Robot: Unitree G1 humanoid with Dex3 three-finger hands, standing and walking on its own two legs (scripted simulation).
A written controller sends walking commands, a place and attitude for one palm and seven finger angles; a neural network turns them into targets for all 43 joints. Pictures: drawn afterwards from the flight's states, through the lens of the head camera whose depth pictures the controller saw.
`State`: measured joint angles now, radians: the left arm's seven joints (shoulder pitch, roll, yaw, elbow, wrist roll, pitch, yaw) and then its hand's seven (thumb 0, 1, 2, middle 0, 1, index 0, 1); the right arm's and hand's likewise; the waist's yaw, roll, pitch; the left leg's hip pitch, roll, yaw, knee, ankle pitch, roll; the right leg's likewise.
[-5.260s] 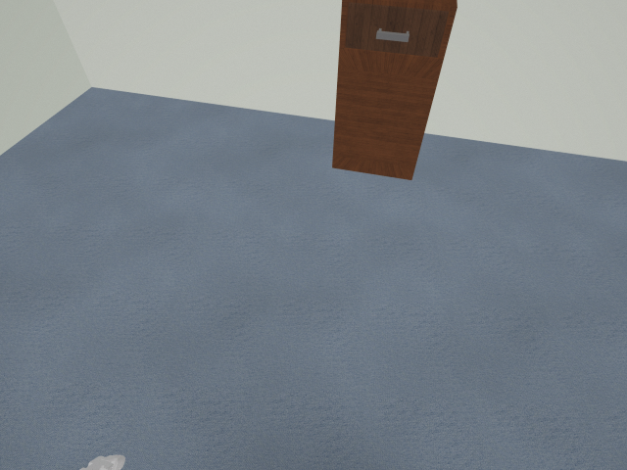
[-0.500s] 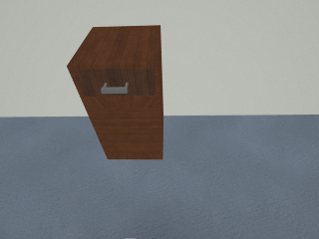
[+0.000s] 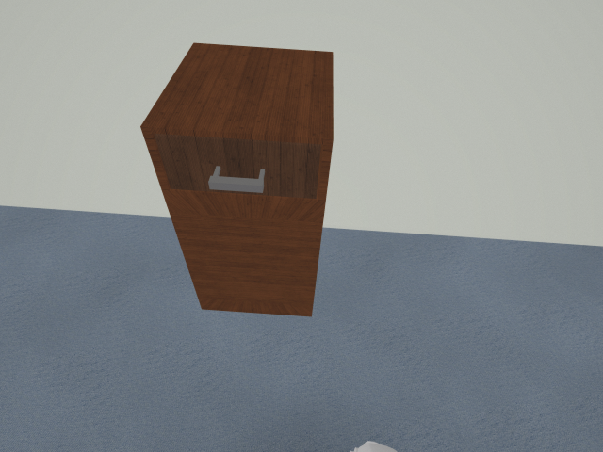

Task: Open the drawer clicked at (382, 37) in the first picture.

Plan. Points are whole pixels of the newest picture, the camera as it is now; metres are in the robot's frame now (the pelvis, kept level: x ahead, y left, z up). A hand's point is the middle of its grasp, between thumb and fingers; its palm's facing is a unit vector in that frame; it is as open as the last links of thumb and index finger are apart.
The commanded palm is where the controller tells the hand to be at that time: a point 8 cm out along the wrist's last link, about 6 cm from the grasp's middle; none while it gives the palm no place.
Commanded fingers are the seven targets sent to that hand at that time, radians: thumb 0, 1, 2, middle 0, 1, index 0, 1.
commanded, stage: take the last steps up to it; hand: left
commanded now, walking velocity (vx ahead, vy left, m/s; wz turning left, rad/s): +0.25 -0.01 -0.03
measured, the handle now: (238, 178) +0.68 +0.19 -0.08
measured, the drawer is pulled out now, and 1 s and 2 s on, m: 0.00 0.00 0.00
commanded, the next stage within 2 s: come to a stop and stand still in 0.26 s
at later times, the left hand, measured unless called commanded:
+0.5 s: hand (219, 432) +0.19 +0.14 -0.17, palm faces +0.05 -0.98 -0.20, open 7.2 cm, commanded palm none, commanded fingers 0.00 0.90 0.90 -0.20 -0.30 -0.20 -0.30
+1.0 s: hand (232, 448) +0.17 +0.11 -0.17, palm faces +0.02 -0.96 -0.28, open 7.4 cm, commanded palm none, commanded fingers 0.00 0.90 0.90 -0.20 -0.30 -0.20 -0.30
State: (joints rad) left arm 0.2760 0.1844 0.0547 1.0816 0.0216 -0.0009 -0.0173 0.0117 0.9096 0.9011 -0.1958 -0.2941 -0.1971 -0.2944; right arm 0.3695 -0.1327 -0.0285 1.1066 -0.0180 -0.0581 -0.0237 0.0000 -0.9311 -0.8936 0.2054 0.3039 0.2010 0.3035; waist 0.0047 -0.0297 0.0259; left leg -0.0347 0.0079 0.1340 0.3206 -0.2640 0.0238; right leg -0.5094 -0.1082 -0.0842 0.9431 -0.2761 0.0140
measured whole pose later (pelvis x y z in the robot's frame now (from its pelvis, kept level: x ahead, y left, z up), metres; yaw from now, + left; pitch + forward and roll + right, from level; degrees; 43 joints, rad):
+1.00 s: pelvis +0.14 -0.08 -0.01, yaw -2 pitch -1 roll +1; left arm 0.26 0.17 0.03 1.05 0.02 0.02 0.02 0.01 0.91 0.90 -0.20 -0.29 -0.20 -0.29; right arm 0.18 -0.19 -0.05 1.05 -0.01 0.05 -0.02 0.00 -0.91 -0.89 0.21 0.30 0.20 0.30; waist 0.00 0.04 0.04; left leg -0.36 0.07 0.02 0.61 -0.33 -0.02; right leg -0.20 0.00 -0.07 0.56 -0.35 -0.05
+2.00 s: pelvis +0.13 -0.05 -0.01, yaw -3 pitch -1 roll +0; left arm 0.32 0.16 -0.01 1.09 0.01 -0.01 0.03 0.01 0.91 0.90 -0.20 -0.29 -0.20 -0.29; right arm 0.34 -0.14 0.02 1.08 -0.02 -0.02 -0.04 0.01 -0.94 -0.89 0.20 0.30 0.20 0.30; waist 0.00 0.00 -0.03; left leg -0.19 -0.03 0.06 0.48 -0.28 0.05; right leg -0.18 -0.01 -0.05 0.49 -0.29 -0.01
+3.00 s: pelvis +0.13 -0.09 -0.03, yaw -5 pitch +9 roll +2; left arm 0.31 0.39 -0.01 0.03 0.98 0.00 0.30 0.00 0.13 0.58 -0.27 -0.78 -0.27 -0.78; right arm 0.12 -0.19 0.05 0.58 -0.05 0.09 -0.01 0.01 -0.91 -0.89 0.21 0.30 0.20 0.30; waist 0.07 0.03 -0.09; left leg -0.48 0.00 0.01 0.71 -0.38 -0.01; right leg -0.51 0.05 -0.02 0.75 -0.40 -0.08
